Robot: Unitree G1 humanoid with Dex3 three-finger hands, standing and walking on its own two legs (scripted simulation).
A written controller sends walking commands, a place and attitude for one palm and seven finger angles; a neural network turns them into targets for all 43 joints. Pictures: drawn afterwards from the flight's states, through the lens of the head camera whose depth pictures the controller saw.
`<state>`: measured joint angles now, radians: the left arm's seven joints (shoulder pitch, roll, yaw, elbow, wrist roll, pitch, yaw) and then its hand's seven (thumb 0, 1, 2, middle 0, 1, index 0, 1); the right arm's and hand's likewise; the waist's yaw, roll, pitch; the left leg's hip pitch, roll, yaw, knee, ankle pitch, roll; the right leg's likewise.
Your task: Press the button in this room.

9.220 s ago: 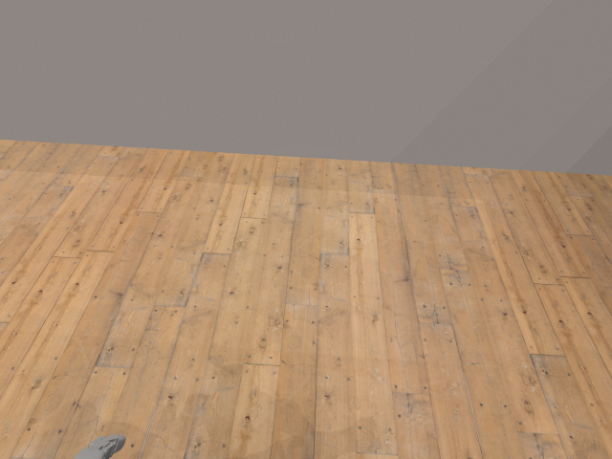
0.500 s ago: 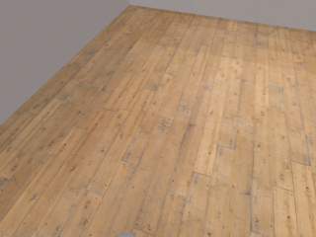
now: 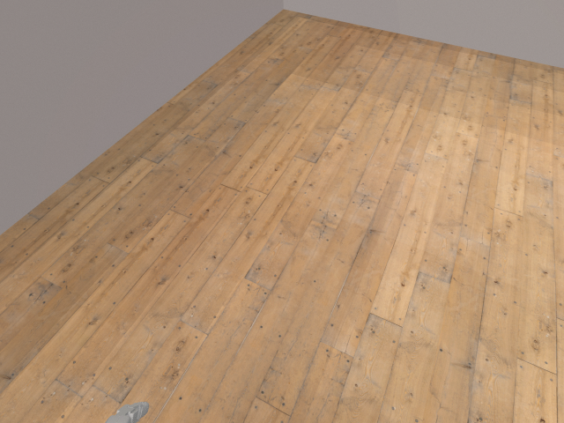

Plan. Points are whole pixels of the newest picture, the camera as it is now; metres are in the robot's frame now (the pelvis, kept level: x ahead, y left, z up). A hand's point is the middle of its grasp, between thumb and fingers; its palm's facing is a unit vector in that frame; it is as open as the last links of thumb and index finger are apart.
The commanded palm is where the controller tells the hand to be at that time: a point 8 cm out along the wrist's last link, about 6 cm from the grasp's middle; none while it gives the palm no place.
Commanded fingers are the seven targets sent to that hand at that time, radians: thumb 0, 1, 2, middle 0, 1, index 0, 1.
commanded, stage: turn or walk to find it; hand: left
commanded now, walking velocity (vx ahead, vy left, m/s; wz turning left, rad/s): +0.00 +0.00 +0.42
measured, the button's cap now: out of the picture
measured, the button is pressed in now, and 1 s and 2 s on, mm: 0 0 0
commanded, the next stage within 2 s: stand and wait in 1.10 s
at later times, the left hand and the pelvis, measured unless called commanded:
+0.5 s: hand out of the picture -0.04 +0.19 -0.17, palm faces +0.29 -0.93 -0.24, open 7.4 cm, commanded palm none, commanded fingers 0.00 0.90 0.90 -0.20 -0.30 -0.20 -0.30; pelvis -0.04 -0.01 -0.01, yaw +15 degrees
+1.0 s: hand out of the picture -0.06 +0.23 -0.16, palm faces +0.43 -0.87 -0.26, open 7.4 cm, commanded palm none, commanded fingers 0.00 0.90 0.90 -0.20 -0.30 -0.20 -0.30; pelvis -0.07 +0.00 +0.00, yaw +25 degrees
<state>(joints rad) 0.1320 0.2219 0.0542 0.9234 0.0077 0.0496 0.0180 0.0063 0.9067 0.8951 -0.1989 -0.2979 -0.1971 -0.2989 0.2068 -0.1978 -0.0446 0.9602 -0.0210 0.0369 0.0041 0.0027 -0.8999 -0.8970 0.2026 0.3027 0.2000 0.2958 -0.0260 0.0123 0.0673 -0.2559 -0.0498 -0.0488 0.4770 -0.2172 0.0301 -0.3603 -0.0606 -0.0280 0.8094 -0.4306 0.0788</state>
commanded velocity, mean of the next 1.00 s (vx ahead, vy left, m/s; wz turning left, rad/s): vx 0.00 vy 0.00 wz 0.42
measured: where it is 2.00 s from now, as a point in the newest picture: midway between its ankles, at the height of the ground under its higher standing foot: outside the picture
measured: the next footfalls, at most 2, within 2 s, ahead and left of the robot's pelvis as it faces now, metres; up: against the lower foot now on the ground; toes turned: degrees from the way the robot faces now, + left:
right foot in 0.06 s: +0.04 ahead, -0.13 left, +0.00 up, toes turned -2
left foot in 0.54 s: -0.04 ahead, +0.12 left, +0.00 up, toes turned +20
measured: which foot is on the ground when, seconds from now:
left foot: down 0.00-0.08, up 0.10-0.52, down 0.54-1.00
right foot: up 0.00-0.04, down 0.06-0.54, up 0.56-1.00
